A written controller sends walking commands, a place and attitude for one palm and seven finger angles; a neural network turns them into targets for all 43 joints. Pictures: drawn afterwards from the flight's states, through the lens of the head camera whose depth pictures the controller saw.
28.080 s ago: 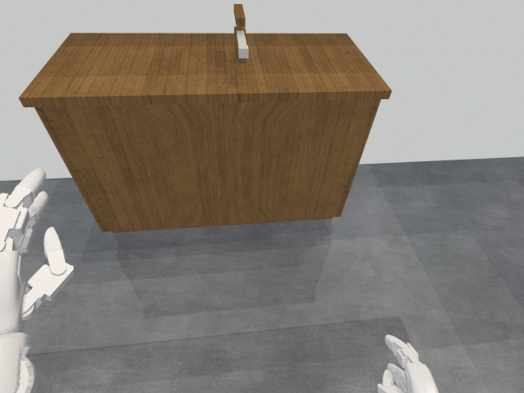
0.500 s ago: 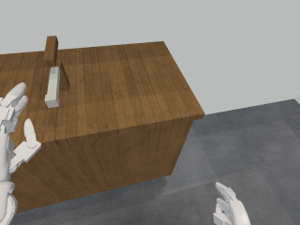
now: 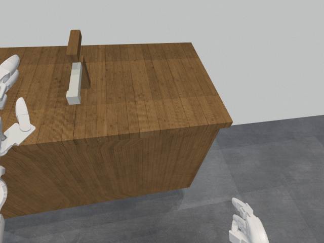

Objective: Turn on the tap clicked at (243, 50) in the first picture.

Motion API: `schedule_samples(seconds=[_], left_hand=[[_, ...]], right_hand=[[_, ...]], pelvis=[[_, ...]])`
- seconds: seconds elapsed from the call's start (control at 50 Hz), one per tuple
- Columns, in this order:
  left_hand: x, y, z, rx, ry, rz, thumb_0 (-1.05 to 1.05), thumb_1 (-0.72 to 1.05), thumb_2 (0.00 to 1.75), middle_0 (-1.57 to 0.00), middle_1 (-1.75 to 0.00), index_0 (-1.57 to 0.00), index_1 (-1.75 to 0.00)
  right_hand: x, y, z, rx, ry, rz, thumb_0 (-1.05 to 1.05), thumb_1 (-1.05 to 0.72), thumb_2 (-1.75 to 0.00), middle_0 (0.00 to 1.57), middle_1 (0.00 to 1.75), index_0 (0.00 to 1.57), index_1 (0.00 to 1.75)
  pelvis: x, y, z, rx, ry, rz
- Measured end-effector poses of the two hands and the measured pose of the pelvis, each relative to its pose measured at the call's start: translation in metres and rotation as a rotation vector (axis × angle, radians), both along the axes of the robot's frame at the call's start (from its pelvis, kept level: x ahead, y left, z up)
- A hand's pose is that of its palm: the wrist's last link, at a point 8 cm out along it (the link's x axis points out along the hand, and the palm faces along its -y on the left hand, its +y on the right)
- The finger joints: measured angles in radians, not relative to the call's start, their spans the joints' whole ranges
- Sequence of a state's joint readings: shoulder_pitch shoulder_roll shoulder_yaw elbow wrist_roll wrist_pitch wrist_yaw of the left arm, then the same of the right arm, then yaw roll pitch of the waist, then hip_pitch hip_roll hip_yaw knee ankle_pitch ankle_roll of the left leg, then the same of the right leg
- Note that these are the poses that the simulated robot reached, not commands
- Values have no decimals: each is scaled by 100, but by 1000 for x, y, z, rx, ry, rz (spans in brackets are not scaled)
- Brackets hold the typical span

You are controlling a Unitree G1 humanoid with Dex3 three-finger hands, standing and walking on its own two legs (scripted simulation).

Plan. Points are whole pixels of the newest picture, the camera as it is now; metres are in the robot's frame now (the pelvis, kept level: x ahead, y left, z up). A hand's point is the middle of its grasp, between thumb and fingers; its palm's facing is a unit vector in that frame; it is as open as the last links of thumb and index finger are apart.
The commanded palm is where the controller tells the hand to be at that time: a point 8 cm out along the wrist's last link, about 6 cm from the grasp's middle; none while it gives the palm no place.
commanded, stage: come to a stop and stand still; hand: left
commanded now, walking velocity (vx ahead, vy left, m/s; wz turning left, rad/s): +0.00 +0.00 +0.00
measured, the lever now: (73, 97) +0.42 +0.30 +0.09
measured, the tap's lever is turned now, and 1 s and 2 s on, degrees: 0 0 0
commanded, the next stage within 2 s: look again from close up in 0.52 s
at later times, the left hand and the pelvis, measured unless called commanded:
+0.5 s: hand (51, 146) +0.22 +0.23 +0.18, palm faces +0.42 -0.86 -0.28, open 7.4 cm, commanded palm +0.16 +0.26 +0.18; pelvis -0.01 -0.01 +0.00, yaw -1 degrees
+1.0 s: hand (49, 143) +0.23 +0.25 +0.16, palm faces +0.38 -0.86 -0.33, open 7.4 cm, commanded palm +0.18 +0.28 +0.18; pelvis +0.01 +0.00 +0.00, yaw -1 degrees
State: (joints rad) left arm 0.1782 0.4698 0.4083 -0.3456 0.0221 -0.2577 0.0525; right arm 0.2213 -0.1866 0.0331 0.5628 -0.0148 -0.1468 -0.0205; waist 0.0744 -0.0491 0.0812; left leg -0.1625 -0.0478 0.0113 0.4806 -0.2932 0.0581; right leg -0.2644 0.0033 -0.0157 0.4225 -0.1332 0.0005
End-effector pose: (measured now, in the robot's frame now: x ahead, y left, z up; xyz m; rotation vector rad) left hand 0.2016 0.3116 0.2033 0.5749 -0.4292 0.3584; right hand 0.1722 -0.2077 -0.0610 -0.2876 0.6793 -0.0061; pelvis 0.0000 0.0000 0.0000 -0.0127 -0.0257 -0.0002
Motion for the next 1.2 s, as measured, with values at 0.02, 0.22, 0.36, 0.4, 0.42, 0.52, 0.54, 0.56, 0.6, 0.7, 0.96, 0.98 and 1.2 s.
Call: schedule_samples(seconds=[0.02, 0.22, 0.36, 0.4, 0.42, 0.52, 0.54, 0.56, 0.6, 0.7, 0.96, 0.98, 1.2], left_hand=[[2, 7, 6, -5, -31, 20, 2, 88, 89, -22, -31, -22, -30], [-22, -47, -47, -165, 191, -99, 2, 89, 90, -21, -30, -21, -30], [-32, -29, -40, -169, 103, -1, 2, 88, 89, -22, -31, -22, -30], [-32, -29, -28, -170, 32, 7, 2, 88, 89, -22, -31, -22, -30], [-31, -30, -23, -171, 3, 3, 2, 88, 90, -22, -31, -22, -30], [-21, -43, -17, -177, -18, -45, 2, 89, 90, -21, -30, -21, -30], [-18, -45, -20, -177, 2, -51, 2, 89, 90, -21, -30, -21, -30], [-15, -45, -24, -178, 27, -55, 2, 89, 90, -21, -30, -21, -30], [-9, -44, -33, -181, 79, -53, 1, 89, 90, -21, -30, -21, -30], [-3, -37, -45, -189, 147, -34, 2, 89, 90, -22, -31, -21, -30], [-9, -26, -24, -158, 67, -37, 2, 89, 90, -21, -30, -21, -30], [-9, -24, -27, -166, 78, -31, 2, 89, 90, -21, -30, -21, -30], [-13, -24, -32, -199, 77, -26, 2, 89, 90, -21, -30, -21, -30]], right_hand=[[-4, 0, -2, 11, 10, 2, 1, -90, -90, 20, 30, 20, 30], [-42, -18, -17, 84, 6, -129, 2, -90, -90, 20, 30, 20, 30], [-48, -34, -8, -4, 31, -101, 2, -90, -90, 20, 30, 20, 30], [-43, -37, -4, -16, 14, -84, 2, -90, -90, 20, 30, 20, 30], [-40, -37, -3, -18, 3, -78, 2, -90, -90, 20, 30, 20, 30], [-23, -36, 5, -1, -53, -77, 2, -90, -90, 20, 30, 20, 30], [-20, -35, 5, 5, -60, -81, 2, -90, -90, 20, 30, 20, 30], [-17, -34, 6, 10, -64, -84, 2, -90, -90, 20, 30, 20, 30], [-13, -31, 7, 18, -66, -90, 2, -90, -90, 20, 30, 20, 30], [-6, -26, 7, 18, -42, -85, 2, -90, -90, 20, 30, 20, 30], [6, -12, 6, 15, -25, -74, 2, -90, -90, 20, 30, 20, 30], [6, -12, 7, 16, -27, -77, 2, -90, -90, 20, 30, 20, 30], [-2, -6, 6, 11, -14, -68, 2, -90, -90, 20, 30, 20, 30]], pelvis=[[-2, -1, 0, 2, -1, -7], [-6, 0, -2, 16, -14, -38], [-12, -14, -1, 10, -21, -19], [-12, -14, -1, 7, -22, -18], [-11, -14, -1, 6, -21, -19], [-4, -12, 1, 4, -10, -27], [-2, -11, 2, 3, -8, -29], [0, -11, 2, 3, -6, -30], [2, -11, 2, 3, -3, -30], [7, -11, 3, -1, -3, -27], [13, 0, 3, -8, -10, -23], [13, 1, 3, -7, -11, -24], [6, 3, 2, -1, -25, -21]])
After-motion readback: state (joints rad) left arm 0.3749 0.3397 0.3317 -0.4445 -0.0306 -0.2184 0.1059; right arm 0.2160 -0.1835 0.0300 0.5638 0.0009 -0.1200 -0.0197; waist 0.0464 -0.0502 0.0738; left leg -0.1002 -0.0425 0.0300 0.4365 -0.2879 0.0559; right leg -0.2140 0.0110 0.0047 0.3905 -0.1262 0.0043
